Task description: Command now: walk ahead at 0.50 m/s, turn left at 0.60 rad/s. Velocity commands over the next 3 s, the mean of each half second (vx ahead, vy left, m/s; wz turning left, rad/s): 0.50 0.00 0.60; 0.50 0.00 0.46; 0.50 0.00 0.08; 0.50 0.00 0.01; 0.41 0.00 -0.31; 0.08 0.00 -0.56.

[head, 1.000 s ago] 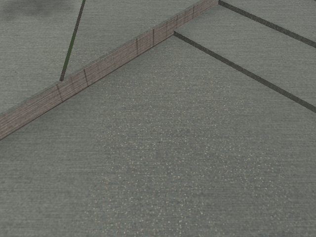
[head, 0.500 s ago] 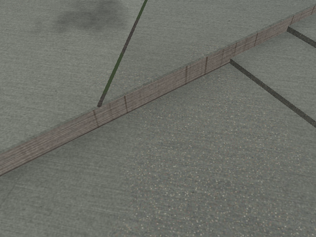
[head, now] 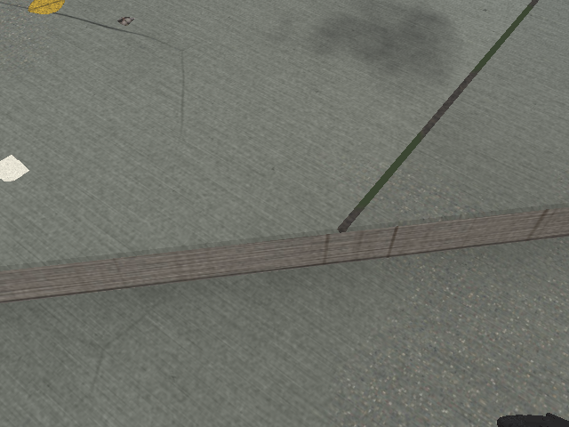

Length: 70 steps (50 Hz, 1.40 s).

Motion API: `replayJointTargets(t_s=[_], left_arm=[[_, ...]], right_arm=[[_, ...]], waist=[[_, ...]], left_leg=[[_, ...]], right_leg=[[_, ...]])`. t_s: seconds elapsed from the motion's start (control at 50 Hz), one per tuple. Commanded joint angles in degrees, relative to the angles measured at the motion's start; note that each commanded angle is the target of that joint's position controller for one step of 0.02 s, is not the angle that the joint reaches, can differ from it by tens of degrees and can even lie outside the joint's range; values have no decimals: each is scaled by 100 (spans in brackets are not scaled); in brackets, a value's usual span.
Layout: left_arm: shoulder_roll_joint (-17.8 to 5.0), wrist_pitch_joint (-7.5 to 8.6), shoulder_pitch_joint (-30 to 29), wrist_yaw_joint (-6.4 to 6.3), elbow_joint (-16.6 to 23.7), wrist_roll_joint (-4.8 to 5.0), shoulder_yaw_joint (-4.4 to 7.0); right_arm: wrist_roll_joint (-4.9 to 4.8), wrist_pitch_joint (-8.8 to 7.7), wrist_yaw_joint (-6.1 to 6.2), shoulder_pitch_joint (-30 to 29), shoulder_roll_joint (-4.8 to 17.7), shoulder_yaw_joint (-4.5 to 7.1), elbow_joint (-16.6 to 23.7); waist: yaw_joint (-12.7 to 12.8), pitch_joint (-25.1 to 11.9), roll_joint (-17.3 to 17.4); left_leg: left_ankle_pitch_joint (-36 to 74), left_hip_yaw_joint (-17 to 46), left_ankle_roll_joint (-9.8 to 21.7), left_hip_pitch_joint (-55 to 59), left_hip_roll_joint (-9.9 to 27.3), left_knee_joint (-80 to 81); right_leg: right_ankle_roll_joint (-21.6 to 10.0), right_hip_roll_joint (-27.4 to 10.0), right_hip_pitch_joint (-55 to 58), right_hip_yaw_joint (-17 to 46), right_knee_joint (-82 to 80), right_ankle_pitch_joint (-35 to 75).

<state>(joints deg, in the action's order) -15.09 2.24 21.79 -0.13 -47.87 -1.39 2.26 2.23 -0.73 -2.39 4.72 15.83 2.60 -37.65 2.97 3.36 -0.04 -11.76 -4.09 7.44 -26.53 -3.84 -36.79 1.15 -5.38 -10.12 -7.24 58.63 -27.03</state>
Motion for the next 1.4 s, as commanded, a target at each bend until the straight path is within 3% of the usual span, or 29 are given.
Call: replayJointTargets(t_s=[0.02, 0.06, 0.12, 0.24, 0.36, 0.4, 0.44, 0.46, 0.48, 0.5, 0.52, 0.54, 0.58, 0.68, 0.78, 0.86, 0.92, 0.96, 0.98, 1.0, 1.02, 1.04, 1.06, 1.1, 1.18, 1.22, 1.28, 1.34, 1.4], left_arm=[[-698, 228, -692, 52, 968, 34, 101], [-656, 132, -419, 52, 832, -83, 94], [-554, -93, -296, 107, 779, -167, 89], [-490, -96, -1645, 130, 1156, -126, 65], [-509, 35, -2535, 208, 1452, -47, 10], [-618, 76, -2256, 174, 1405, -28, 39], [-824, 145, -1344, 62, 1124, -20, 135], [-1000, 229, -634, -24, 961, -69, 203], [-1409, 266, 286, -140, 938, -208, 286], [-1839, 190, 76, -128, 939, -230, 390], [-1286, 129, -287, -87, 978, -111, 321], [-819, 126, -599, -64, 1008, -56, 203], [-563, 164, -739, -54, 880, -45, 121], [-616, 385, -452, 22, 585, 44, 160], [-558, 378, -141, 40, 287, 18, 140], [-739, 359, 60, 41, 70, 30, 159], [-864, 257, 170, 1, -111, 52, 157], [-819, 182, 146, -19, -140, 110, 96], [-645, 196, 92, -32, 73, 109, 16], [-30, 168, 704, 60, 231, 205, -129], [-687, 61, 260, -20, 91, 47, 58], [-581, 84, -78, 11, 197, 59, 45], [-447, 113, -231, 26, 195, 78, 1], [-398, 8, -57, 64, 70, -22, -2], [-243, -135, -79, 134, -15, -103, 22], [-107, -217, -331, 80, 50, -110, 30], [-64, -251, -1403, 22, 483, -97, 37], [336, -201, -2164, -106, 972, -37, -149], [556, -146, -2862, -161, 1485, 27, -356]], right_arm=[[-169, 19, 210, 1591, 1205, 424, -181], [-197, -53, 231, 1127, 855, 305, -173], [-223, -201, 175, 1130, 818, 285, -227], [-206, -238, 180, 1830, 921, 333, -482], [-160, -255, 253, 2255, 1026, 368, -636], [-148, -256, 287, 2050, 1098, 385, -601], [-141, -274, 266, 1762, 1172, 390, -569], [-188, -312, 219, 1711, 1085, 356, -585], [-242, -360, 193, 1768, 614, 216, -419], [-362, -315, 218, 2448, 335, 158, -276], [-137, -202, 275, 2276, 797, 197, -538], [-107, -174, 213, 1886, 839, 222, -573], [-41, -104, 106, 1551, 685, 199, -558], [-5, 33, -49, 1086, 440, 123, -419], [-2, -24, -139, 94, 217, -3, -135], [35, -79, -133, -478, 125, -117, -47], [96, -139, -52, -300, 239, -107, -134], [178, -270, 23, 848, 385, -25, -564], [267, -307, 104, 1626, 752, 78, -727], [183, -251, 187, 1878, 1380, 242, -794], [-69, -196, 220, 2023, 1309, 298, -826], [-122, -217, 230, 1502, 1023, 210, -812], [-90, -236, 219, 1282, 702, 124, -839], [-140, -278, 227, 937, 367, 10, -850], [-168, -408, 211, 1269, 433, 27, -1093], [-128, -411, 216, 1714, 447, 57, -1286], [-108, -408, 270, 2283, 356, 33, -1548], [3, -484, 313, 2881, 345, -20, -1858], [-10, -592, 307, 2937, 282, -124, -2128]], waist=[[-742, -828, 233], [-227, -377, 110], [-70, -515, 193], [-520, -127, 330], [-815, -62, 407], [-620, -103, 477], [-178, -432, 415], [204, -856, 96], [487, -1767, -535], [-30, -2107, -1977], [-173, -1385, -893], [-178, -767, -351], [-268, -321, -419], [-340, -295, -571], [-177, -82, -520], [-69, -28, -572], [-215, -223, -647], [-734, -950, -400], [-1024, -1585, 126], [-738, -2284, 1591], [-922, -2173, 507], [-687, -1360, 400], [-559, -944, 325], [-207, -618, 369], [-105, -546, 356], [-251, -414, 676], [-452, 136, 306], [-560, 321, 312], [-445, 562, 7]], left_leg=[[846, 3209, 1199, 3370, 2032, 1973], [1825, 2322, 837, 2146, 1403, 2141], [2242, 1975, 853, 1704, 1090, 2310], [1449, 2229, 693, 2022, 979, 2542], [2186, 2512, 535, 2548, 1082, 2050], [2415, 2646, 329, 2413, 1118, 1822], [3286, 2613, 83, 2050, 912, 995], [3235, 2307, -66, 1706, 511, -129], [1534, 1827, -181, 1038, 156, -1743], [-2076, 1222, -320, -557, -652, -2932], [-1642, 1228, -264, -933, -4, -3368], [-1108, 1155, -279, -812, 176, -3233], [-721, 992, -367, -602, 483, -2880], [-182, 784, -473, -929, 645, -2818], [640, 558, -595, -1046, 632, -1472], [731, 81, -457, -199, 434, -59], [178, -30, -165, 261, 184, 436], [593, -32, 95, 1875, -19, 1190], [1111, 1051, 256, 3256, 1014, 1137], [2349, 3549, 1239, 4876, 2769, 1296], [2236, 3388, 1155, 4472, 2503, 1453], [2077, 2651, 1001, 3674, 2230, 1655], [2060, 2352, 823, 3095, 2005, 1904], [2221, 1713, 494, 2209, 1609, 2302], [2587, 1286, 562, 1879, 1439, 2519], [1267, 1540, 871, 1912, 1515, 2698], [-499, 2080, 1051, 2571, 1706, 2916], [-498, 2436, 1128, 3342, 2202, 2609], [-835, 1946, 677, 2977, 2125, 2755]], right_leg=[[-66, 13, -3394, 838, 1708, 617], [-9, -203, -2556, 863, 906, 752], [126, -135, -2213, 754, 523, 934], [244, -26, -3000, 796, -943, 2160], [110, 316, -2675, 849, -2246, 2475], [-13, 424, -1936, 908, -2650, 2265], [-190, 693, -480, 778, -2965, 1803], [-353, 437, 603, 949, -3282, 1896], [-623, -954, 1875, 2289, -3448, 762], [-1238, -2130, 2646, 4912, -4219, 529], [-1191, -1938, 1903, 4835, -4288, -197], [-1077, -1638, 1174, 3886, -4399, -24], [-897, -1142, 498, 2513, -4627, 1343], [-960, -1023, 496, 1223, -4846, 3141], [-935, -774, 565, 333, -4939, 3790], [-795, -756, 575, 5, -4790, 4363], [-746, -926, 1113, -15, -4015, 5953], [-596, -706, 846, -259, -2389, 6071], [-475, -512, -195, -305, -1028, 4125], [-225, 516, -2242, -251, 972, -483], [-298, 389, -2546, 624, 1479, -334], [-359, 174, -2685, 784, 1357, 151], [-353, 81, -2631, 745, 1263, 431], [-256, -52, -2084, 758, 892, 787], [-90, 52, -2136, 555, 1130, 1095], [-103, 109, -2940, 419, 2576, 849], [-153, -14, -5098, 531, 3906, 533], [-445, 132, -7442, 799, 6290, -566], [-650, 276, -8136, 849, 6393, -814]])
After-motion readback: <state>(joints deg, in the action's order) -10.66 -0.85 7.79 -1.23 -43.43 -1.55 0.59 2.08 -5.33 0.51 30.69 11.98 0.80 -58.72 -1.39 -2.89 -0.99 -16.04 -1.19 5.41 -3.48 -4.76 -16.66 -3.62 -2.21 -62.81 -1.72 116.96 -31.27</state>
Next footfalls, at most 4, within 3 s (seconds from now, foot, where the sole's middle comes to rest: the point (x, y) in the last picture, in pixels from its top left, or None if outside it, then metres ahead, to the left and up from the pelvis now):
0.46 right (341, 424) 0.45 -0.08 -0.75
0.98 left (214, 364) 0.57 0.22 -0.75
1.60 right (223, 194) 0.96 0.23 -0.60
2.16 left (136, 133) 1.17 0.51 -0.60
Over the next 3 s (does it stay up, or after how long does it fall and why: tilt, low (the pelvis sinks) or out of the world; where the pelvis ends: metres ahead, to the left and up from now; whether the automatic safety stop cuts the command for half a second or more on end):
stays up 1.30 0.46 0.17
